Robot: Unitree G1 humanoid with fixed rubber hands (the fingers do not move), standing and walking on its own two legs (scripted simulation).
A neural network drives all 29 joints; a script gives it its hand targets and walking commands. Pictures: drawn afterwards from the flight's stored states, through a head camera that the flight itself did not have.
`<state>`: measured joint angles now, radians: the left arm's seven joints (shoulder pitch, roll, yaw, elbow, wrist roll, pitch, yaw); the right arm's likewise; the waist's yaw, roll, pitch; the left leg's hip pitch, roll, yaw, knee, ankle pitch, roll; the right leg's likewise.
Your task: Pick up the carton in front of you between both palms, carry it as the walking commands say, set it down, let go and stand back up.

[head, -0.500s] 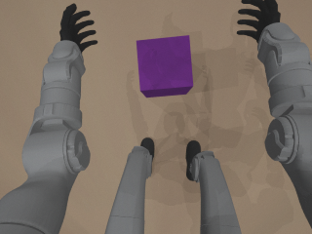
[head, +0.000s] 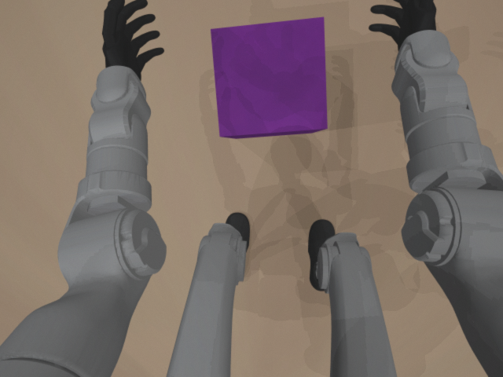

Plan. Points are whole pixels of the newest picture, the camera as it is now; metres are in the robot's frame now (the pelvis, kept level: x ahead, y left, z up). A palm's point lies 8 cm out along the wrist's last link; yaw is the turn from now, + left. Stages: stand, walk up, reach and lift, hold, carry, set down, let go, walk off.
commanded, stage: reach and lift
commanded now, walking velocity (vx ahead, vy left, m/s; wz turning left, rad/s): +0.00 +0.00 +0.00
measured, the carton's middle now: (270, 90) +0.52 +0.04 -0.46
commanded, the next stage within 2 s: none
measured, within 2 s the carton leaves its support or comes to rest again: leaves its support in 1.52 s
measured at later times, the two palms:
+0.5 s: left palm (181, 93) +0.49 +0.22 -0.36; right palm (364, 77) +0.53 -0.14 -0.36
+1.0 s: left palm (193, 92) +0.50 +0.20 -0.39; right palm (358, 81) +0.53 -0.13 -0.39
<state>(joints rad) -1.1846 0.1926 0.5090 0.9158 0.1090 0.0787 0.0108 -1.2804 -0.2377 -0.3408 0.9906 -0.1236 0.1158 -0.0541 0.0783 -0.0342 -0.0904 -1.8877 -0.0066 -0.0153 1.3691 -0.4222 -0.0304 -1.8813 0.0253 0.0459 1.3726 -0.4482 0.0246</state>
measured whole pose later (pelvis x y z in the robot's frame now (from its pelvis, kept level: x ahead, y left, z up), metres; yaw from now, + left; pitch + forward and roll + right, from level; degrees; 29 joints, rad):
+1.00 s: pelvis -0.06 +0.00 -0.22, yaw +0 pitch +36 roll +1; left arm -1.58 0.36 0.20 1.17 -0.17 0.08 0.09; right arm -1.65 -0.39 -0.03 1.20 0.19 0.10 -0.10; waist 0.07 0.00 0.44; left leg -2.24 -0.02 -0.03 2.20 -0.60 -0.05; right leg -2.24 0.06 0.04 2.22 -0.61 0.04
